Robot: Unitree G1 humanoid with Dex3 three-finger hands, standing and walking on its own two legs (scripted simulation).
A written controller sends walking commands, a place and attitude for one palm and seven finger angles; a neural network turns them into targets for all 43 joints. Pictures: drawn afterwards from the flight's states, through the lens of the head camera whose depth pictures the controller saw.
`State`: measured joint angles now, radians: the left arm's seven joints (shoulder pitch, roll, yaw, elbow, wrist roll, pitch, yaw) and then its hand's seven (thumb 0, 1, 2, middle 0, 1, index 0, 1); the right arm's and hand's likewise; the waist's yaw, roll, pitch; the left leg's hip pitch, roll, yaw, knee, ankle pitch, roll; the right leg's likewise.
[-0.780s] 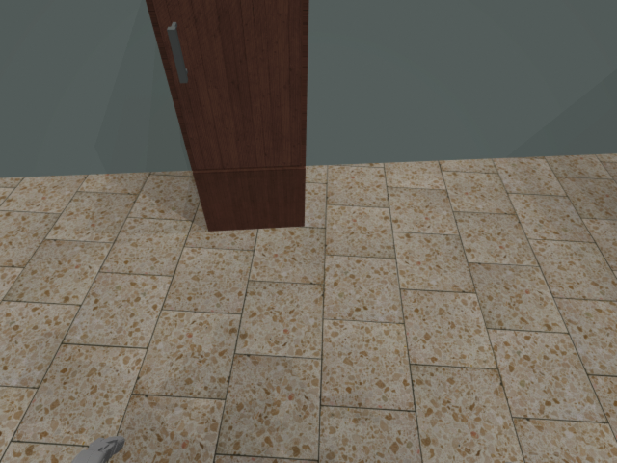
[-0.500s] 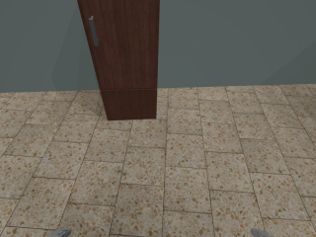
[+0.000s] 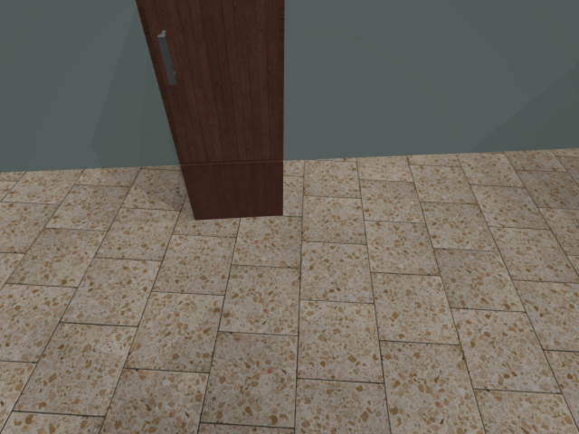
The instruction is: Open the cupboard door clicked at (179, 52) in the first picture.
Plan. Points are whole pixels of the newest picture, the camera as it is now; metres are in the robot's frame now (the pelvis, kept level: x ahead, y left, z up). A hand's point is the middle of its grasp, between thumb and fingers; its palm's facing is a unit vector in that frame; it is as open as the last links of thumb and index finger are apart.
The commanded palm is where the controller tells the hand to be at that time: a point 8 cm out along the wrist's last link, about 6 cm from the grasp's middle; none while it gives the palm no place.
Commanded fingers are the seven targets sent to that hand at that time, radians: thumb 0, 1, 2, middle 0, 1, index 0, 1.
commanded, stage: stand and wait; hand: left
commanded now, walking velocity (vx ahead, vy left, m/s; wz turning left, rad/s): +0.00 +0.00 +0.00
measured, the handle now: (168, 57) +1.10 +0.43 +0.01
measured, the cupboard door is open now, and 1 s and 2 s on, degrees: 0 0 0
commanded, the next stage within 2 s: look at it before walking up in 0.40 s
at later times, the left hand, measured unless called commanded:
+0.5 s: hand out of the picture +0.06 +0.24 -0.16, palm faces -0.03 -0.94 -0.33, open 7.4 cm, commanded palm none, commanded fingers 0.00 0.90 0.90 -0.20 -0.30 -0.20 -0.30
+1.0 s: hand out of the picture +0.09 +0.24 -0.15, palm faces -0.03 -0.94 -0.34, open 7.4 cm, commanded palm none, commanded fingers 0.00 0.90 0.90 -0.20 -0.30 -0.20 -0.30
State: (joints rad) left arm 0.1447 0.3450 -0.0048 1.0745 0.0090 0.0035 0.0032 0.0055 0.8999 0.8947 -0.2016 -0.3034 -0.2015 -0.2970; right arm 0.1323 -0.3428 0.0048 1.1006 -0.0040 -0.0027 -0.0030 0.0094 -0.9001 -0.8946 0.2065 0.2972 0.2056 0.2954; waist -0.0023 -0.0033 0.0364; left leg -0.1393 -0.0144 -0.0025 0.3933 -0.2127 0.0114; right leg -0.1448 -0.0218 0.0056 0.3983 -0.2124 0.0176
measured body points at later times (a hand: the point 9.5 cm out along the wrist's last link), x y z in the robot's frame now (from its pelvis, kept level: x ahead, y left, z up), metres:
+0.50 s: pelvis +0.00 +0.00 +0.00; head +0.00 +0.00 +0.45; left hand +0.07 +0.29 -0.13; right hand +0.06 -0.30 -0.13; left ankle +0.00 +0.11 -0.74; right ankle +0.00 -0.13 -0.74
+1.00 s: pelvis +0.01 -0.01 +0.00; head +0.02 -0.01 +0.45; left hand +0.09 +0.29 -0.13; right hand +0.10 -0.30 -0.13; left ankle +0.00 +0.11 -0.74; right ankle +0.00 -0.13 -0.74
